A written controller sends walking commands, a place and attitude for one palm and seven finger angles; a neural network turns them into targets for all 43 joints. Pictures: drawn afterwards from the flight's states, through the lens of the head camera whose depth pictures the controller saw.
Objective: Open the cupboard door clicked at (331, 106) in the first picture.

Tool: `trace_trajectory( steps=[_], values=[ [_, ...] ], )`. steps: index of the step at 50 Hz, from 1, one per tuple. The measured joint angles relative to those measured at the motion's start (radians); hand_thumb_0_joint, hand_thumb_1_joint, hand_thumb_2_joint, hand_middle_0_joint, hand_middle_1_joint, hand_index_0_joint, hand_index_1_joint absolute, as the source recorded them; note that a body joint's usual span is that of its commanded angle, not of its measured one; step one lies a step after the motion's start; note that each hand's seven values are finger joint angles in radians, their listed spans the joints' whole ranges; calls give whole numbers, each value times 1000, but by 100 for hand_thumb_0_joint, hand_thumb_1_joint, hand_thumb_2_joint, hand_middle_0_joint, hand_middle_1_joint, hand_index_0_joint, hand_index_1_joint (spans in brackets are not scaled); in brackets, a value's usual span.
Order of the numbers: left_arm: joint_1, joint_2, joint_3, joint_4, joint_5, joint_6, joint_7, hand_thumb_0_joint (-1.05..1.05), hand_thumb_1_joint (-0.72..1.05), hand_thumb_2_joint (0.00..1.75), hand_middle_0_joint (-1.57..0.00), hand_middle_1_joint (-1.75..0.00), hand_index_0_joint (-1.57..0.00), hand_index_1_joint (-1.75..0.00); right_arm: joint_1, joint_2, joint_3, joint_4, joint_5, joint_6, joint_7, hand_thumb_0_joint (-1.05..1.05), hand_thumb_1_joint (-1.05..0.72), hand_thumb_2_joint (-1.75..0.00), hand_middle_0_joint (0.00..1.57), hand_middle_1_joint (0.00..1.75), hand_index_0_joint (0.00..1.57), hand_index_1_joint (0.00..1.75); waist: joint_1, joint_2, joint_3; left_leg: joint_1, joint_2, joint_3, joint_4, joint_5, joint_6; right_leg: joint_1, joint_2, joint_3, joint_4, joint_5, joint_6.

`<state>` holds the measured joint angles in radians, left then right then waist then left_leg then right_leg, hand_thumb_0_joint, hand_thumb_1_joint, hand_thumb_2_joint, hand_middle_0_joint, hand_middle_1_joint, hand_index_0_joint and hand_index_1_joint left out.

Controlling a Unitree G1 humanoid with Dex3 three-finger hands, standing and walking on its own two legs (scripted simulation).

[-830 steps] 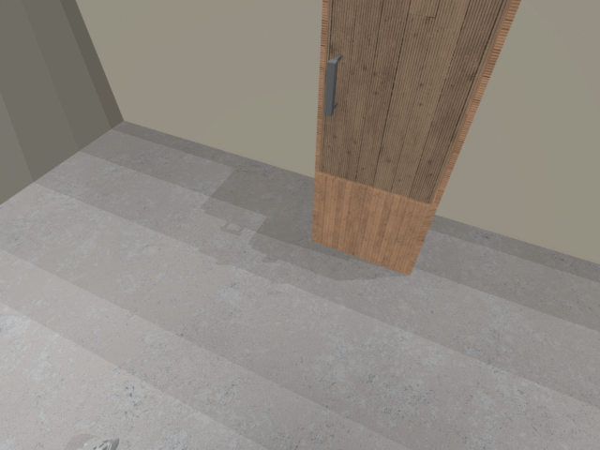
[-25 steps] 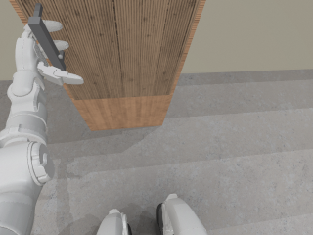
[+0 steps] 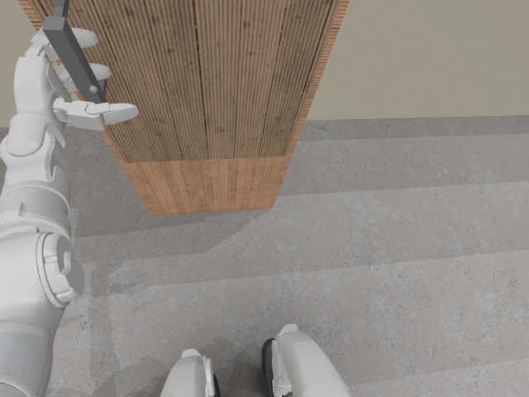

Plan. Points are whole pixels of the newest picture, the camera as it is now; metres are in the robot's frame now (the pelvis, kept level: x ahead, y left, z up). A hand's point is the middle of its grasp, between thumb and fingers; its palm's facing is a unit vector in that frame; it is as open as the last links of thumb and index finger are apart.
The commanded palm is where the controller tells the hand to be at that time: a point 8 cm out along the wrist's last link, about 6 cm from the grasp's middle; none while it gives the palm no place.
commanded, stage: close the thumb around the handle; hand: left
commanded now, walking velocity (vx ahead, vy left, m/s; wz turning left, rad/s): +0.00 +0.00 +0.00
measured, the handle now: (83, 61) +0.59 +0.19 +0.07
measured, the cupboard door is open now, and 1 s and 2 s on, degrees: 0 14 46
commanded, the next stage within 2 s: pull the door open along its arc in 0.44 s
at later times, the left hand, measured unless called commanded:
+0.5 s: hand (99, 92) +0.54 +0.17 +0.07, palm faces -0.03 -1.00 -0.01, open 5.5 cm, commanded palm +0.51 +0.22 +0.07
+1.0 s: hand (111, 150) +0.44 +0.15 +0.07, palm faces -0.04 -1.00 -0.01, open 5.9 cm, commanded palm +0.39 +0.21 +0.07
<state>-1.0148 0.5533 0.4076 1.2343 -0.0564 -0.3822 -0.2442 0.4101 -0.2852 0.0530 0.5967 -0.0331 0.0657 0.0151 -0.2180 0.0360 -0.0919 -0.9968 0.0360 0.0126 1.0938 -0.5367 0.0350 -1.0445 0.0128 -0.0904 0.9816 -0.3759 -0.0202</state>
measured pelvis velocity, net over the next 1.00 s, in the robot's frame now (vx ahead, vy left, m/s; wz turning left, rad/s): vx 0.02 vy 0.00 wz -0.02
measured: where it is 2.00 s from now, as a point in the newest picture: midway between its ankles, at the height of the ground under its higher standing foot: outside the picture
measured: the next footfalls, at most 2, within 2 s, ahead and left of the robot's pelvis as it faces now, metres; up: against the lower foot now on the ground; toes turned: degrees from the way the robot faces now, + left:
none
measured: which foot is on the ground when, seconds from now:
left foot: down 0.00-1.00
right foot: down 0.00-1.00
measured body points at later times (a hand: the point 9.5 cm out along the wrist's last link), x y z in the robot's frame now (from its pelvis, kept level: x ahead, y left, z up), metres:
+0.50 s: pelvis +0.00 +0.01 +0.00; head +0.16 +0.03 +0.42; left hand +0.53 +0.22 +0.07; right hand -0.01 -0.25 -0.10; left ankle -0.02 +0.09 -0.66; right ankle +0.04 -0.11 -0.66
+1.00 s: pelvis +0.02 +0.00 +0.02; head +0.12 +0.01 +0.46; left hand +0.44 +0.20 +0.07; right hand +0.05 -0.25 -0.09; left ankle -0.02 +0.09 -0.66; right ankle +0.04 -0.11 -0.66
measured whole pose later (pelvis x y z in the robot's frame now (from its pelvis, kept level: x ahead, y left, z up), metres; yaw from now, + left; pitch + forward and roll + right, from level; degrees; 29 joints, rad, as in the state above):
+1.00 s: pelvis +0.02 +0.00 +0.02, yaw -1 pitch +20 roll -2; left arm -0.46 0.28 0.27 0.71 -0.16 -0.38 -0.17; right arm 0.40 -0.26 0.01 0.55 0.00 0.07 0.05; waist -0.13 0.04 -0.14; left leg -0.78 0.03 0.06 0.95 -0.51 0.04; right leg -0.86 0.02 -0.04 0.88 -0.36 -0.01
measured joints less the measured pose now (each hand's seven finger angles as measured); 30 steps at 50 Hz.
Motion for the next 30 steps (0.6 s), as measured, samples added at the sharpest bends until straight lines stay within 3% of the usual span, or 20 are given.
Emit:
trace_trajectory(
  steps=[15, 22, 30],
  values=[
    [30, -4, -2, -29, -1, 4, -16, 0, 57, 75, -38, -131, -38, -131, 7, 15, 3, -4, 0, 4, 3, 0, -91, -90, 20, 30, 21, 30, 4, 6, -6, 9, -1, 3, -5, -6, 6, 10, 0, 5, -9, -2, 7],
    [45, -44, 10, -36, 6, -9, -7, 0, 72, 83, -40, -134, -40, -134, 4, 16, 1, -7, -2, 7, 6, 0, -91, -90, 20, 30, 21, 30, 1, 6, -13, 18, -2, 7, -4, -9, 9, 17, 0, 9, -8, -4, 11],
    [52, -44, 5, -39, 6, -14, 32, 0, 74, 84, -37, -134, -39, -135, -3, 19, -1, -15, -1, 4, 8, 0, -91, -90, 20, 30, 21, 30, -3, 7, -5, 25, -2, 17, -4, -7, 11, 19, 1, 19, -4, -1, 13]
  ],
)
